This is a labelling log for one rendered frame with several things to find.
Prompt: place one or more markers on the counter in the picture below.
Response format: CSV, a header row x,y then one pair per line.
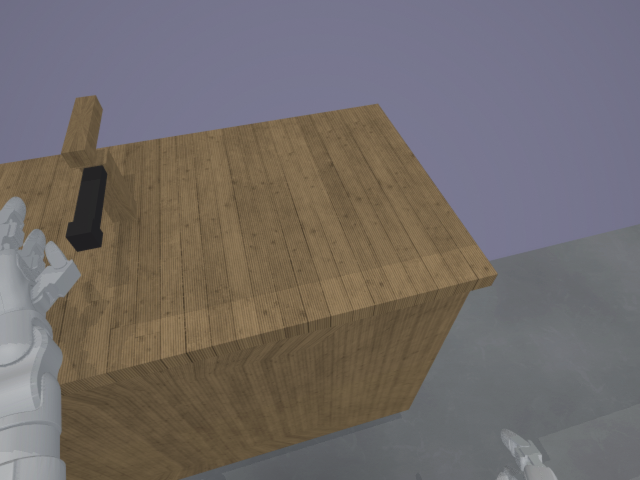
x,y
257,286

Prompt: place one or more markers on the robot left hand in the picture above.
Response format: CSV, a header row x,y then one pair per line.
x,y
25,283

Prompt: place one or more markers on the robot right hand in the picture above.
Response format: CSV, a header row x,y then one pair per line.
x,y
527,457

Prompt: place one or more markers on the robot left forearm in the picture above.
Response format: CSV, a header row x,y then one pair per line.
x,y
30,399

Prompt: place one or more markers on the tap lever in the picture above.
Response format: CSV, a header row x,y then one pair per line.
x,y
84,232

